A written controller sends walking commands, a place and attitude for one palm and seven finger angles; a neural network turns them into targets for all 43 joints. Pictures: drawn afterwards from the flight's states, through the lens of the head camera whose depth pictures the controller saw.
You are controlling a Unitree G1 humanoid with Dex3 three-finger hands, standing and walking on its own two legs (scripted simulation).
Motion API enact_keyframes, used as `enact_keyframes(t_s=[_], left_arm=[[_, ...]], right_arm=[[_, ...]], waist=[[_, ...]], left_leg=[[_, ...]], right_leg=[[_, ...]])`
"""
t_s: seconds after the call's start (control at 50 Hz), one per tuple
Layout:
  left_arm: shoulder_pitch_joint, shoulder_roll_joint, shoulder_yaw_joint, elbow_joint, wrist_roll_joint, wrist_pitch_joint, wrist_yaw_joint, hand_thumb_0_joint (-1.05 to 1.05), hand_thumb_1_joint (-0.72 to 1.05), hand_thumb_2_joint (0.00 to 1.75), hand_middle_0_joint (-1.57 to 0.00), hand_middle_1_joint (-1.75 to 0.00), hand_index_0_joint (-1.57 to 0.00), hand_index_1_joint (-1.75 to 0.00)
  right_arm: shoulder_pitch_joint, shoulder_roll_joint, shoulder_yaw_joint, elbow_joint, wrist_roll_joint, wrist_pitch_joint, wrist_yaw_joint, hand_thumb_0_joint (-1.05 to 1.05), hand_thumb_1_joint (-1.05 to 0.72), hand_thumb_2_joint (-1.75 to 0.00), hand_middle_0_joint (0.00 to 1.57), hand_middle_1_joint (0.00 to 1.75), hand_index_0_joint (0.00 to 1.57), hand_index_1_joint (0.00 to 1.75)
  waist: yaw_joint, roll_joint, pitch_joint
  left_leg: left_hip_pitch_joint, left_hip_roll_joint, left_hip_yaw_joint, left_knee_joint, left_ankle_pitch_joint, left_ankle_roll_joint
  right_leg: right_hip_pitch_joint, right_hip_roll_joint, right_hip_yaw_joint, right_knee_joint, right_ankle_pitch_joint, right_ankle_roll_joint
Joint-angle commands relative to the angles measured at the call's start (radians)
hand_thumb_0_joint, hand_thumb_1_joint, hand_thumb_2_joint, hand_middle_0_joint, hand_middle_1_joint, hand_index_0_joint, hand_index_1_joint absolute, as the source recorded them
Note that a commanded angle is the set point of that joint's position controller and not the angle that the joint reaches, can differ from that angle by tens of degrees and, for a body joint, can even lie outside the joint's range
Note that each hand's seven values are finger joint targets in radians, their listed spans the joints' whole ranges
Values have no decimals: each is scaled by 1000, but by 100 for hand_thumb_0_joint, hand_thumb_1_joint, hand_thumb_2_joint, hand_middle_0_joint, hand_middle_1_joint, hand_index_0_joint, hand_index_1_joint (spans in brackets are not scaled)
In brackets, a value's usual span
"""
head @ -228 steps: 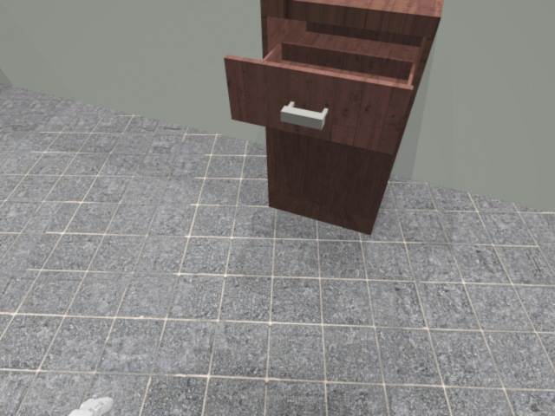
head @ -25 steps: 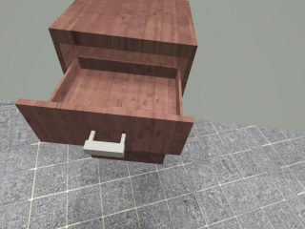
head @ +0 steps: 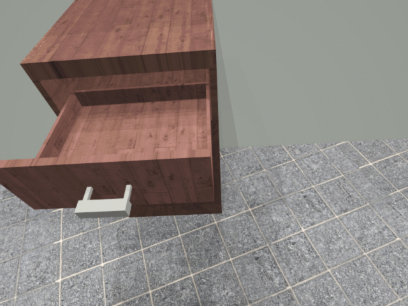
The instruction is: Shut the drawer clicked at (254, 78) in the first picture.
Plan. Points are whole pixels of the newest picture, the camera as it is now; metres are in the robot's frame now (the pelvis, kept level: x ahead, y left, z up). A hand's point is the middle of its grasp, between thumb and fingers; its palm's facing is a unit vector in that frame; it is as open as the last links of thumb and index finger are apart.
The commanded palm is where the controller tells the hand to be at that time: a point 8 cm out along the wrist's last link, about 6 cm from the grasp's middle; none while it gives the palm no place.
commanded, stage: come to a stop and stand still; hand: left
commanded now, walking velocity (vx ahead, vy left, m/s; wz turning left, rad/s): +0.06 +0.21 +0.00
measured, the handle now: (106, 199) +0.33 +0.23 +0.01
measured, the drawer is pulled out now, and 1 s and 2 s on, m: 0.30 0.30 0.30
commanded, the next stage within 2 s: look again from close up in 1.26 s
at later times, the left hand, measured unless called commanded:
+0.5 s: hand out of the picture -0.08 +0.23 -0.18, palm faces +0.10 -0.98 -0.17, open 7.4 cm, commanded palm none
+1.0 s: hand out of the picture +0.04 +0.18 -0.17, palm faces +0.06 -0.97 -0.21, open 7.2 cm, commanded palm none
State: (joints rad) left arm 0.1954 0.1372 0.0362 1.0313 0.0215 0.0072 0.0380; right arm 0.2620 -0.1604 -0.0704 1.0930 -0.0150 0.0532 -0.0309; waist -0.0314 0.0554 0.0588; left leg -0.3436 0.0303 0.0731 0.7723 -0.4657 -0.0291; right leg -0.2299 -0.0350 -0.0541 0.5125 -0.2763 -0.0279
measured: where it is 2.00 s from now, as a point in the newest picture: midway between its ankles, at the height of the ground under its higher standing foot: outside the picture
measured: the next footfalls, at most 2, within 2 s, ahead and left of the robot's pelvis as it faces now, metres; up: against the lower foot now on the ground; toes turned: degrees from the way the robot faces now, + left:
left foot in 0.38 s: +0.03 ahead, +0.14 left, +0.00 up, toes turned +3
right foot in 0.80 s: +0.02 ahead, -0.08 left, +0.00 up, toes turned -1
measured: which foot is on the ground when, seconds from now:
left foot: up 0.00-0.36, down 0.38-1.00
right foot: down 0.00-0.38, up 0.40-0.78, down 0.80-1.00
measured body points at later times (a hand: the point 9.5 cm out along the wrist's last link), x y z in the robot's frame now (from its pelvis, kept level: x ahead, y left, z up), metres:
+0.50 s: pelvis -0.05 +0.05 +0.01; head -0.05 +0.08 +0.45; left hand -0.08 +0.28 -0.16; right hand -0.02 -0.18 -0.14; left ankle -0.07 +0.16 -0.74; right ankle -0.03 -0.08 -0.70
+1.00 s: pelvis -0.02 +0.01 +0.00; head +0.00 +0.00 +0.45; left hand +0.04 +0.24 -0.15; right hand -0.06 -0.21 -0.17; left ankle -0.04 +0.14 -0.74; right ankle -0.02 -0.09 -0.74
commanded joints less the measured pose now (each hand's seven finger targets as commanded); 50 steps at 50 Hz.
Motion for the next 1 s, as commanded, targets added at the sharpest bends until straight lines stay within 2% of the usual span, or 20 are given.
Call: enact_keyframes(t_s=[0.0,0.1,0.24,0.3,0.32,0.34,0.36,0.38,0.4,0.42,0.44,0.5,0.66,0.7,0.76,0.8,0.82,0.86,0.9,0.98], left_arm=[[66,177,38,-38,-1,-21,15,0,90,90,-20,-30,-20,-30],[114,187,54,-44,3,-18,18,0,90,90,-20,-30,-20,-30],[120,205,60,-45,18,-10,3,0,90,90,-20,-30,-20,-30],[84,193,52,-28,6,-5,-4,0,90,90,-20,-30,-20,-30],[79,174,47,-28,3,-1,-9,0,90,90,-20,-30,-20,-30],[85,138,38,-28,-2,4,-13,0,90,90,-20,-30,-20,-30],[87,91,29,-39,-5,5,-19,0,90,90,-20,-30,-20,-30],[62,76,28,-52,-2,2,-19,0,90,90,-20,-30,-20,-30],[49,89,32,-50,5,0,-24,0,90,90,-20,-30,-20,-30],[75,85,34,-35,16,4,-25,0,90,90,-20,-30,-20,-30],[96,99,37,-9,16,5,-29,0,90,90,-20,-30,-20,-30],[154,80,33,25,8,0,-36,0,90,90,-20,-30,-20,-30],[62,62,23,-19,-3,12,-28,0,90,90,-20,-30,-20,-30],[81,53,21,-10,-8,3,-25,0,90,90,-20,-30,-20,-30],[177,77,25,36,-5,-19,-20,0,90,90,-20,-30,-20,-30],[196,160,31,65,-6,-32,-6,0,90,90,-20,-30,-20,-30],[177,166,25,56,-8,-30,-6,0,90,90,-20,-30,-20,-30],[131,132,22,57,-6,-34,0,0,90,90,-20,-30,-20,-30],[100,101,13,52,-9,-31,3,0,90,90,-20,-30,-20,-30],[53,85,3,49,-18,-22,1,0,90,90,-20,-30,-20,-30]], right_arm=[[53,-58,-8,-39,2,-7,10,0,-90,-90,20,30,20,30],[19,-77,-11,-70,-8,-1,21,0,-90,-90,20,30,20,30],[-10,-56,2,-97,-4,-25,30,0,-90,-90,20,30,20,30],[99,-35,15,-55,-2,-46,22,0,-90,-90,20,30,20,30],[137,-42,15,-33,-2,-54,17,0,-90,-90,20,30,20,30],[160,-81,11,-30,-7,-61,9,0,-90,-90,20,30,20,30],[168,-143,1,-36,-17,-64,6,0,-90,-90,20,30,20,30],[130,-185,-2,-60,-19,-59,1,0,-90,-90,20,30,20,30],[75,-182,5,-75,-23,-60,-1,0,-90,-90,20,30,20,30],[62,-161,12,-70,-22,-70,-5,0,-90,-90,20,30,20,30],[44,-128,20,-66,-17,-75,-8,0,-90,-90,20,30,20,30],[73,-108,29,-56,-9,-89,-19,0,-90,-90,20,30,20,30],[167,-106,21,-1,-18,-85,-39,0,-90,-90,20,30,20,30],[156,-112,16,5,-17,-80,-37,0,-90,-90,20,30,20,30],[161,-87,13,24,-2,-78,-28,0,-90,-90,20,30,20,30],[172,6,34,17,11,-74,-18,0,-90,-90,20,30,20,30],[161,2,34,15,6,-63,-18,0,-90,-90,20,30,20,30],[148,4,35,29,1,-53,-21,0,-90,-90,20,30,20,30],[152,6,36,47,4,-51,-23,0,-90,-90,20,30,20,30],[179,12,43,77,0,-51,-21,0,-90,-90,20,30,20,30]], waist=[[35,-211,-60],[68,-219,-29],[88,-268,-25],[31,-246,-44],[15,-184,-48],[3,-51,-39],[-9,154,-10],[-11,212,75],[3,136,118],[18,185,117],[32,111,135],[38,71,71],[2,101,-3],[6,126,-41],[48,16,-100],[38,-230,-117],[38,-182,-96],[31,-263,-64],[21,-215,-51],[0,-123,10]], left_leg=[[-98,9,-80,217,47,-22],[-142,15,-95,223,95,-31],[22,-10,-36,-81,30,-9],[257,-41,2,-344,168,9],[337,-34,-2,-404,180,10],[340,36,-93,-469,82,29],[265,195,-321,-602,-145,86],[130,313,-455,-705,-270,150],[32,326,-469,-726,-266,186],[33,303,-452,-724,-208,183],[49,260,-373,-697,-107,163],[160,197,-233,-628,200,136],[284,243,-189,-470,770,185],[264,232,-199,-423,766,178],[161,142,-141,-316,543,92],[-27,22,-27,-232,63,8],[20,25,-30,-186,-24,7],[20,49,-50,-130,3,7],[44,57,-57,-151,49,4],[198,68,-59,-344,323,7]], right_leg=[[96,-263,194,-164,598,-132],[97,-280,249,-230,272,-137],[10,-248,281,-317,-124,-129],[-120,-172,211,-283,-241,-66],[-179,-128,176,-231,-289,-38],[-237,-78,134,-125,-292,-12],[-286,5,36,68,-233,18],[-316,25,-8,220,-204,26],[-294,-5,46,319,-160,22],[-304,-7,68,386,-150,19],[-316,-12,83,436,-89,21],[-328,0,73,491,1,45],[-251,-19,40,263,-91,53],[-138,-2,24,133,-81,39],[119,-17,30,-143,214,39],[256,-253,250,-157,457,-49],[170,-291,247,-203,418,-93],[153,-229,202,-179,570,-110],[140,-207,154,-166,585,-116],[-24,-138,102,-182,266,-66]])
